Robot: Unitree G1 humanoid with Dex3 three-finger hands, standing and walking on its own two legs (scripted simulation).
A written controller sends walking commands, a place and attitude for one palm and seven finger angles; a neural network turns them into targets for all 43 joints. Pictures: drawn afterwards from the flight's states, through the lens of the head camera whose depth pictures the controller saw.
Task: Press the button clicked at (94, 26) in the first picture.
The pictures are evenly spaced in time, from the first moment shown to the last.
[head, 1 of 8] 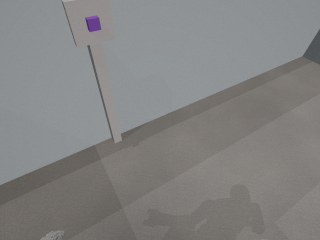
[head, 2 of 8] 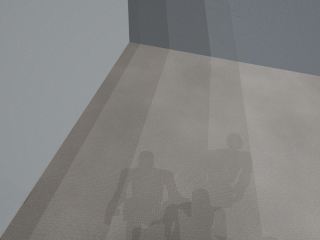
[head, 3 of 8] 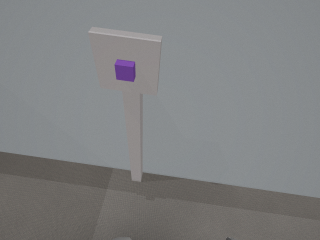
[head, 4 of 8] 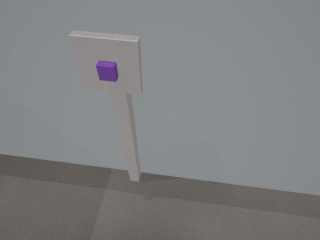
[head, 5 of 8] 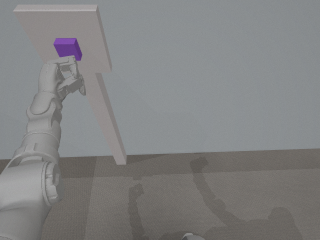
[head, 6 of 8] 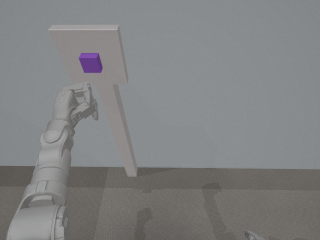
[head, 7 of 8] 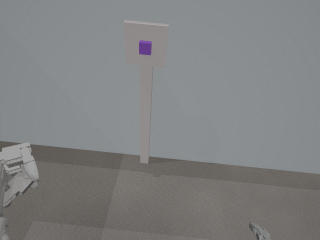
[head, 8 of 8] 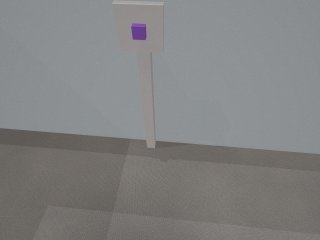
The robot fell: no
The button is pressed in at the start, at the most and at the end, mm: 0 11 0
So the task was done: yes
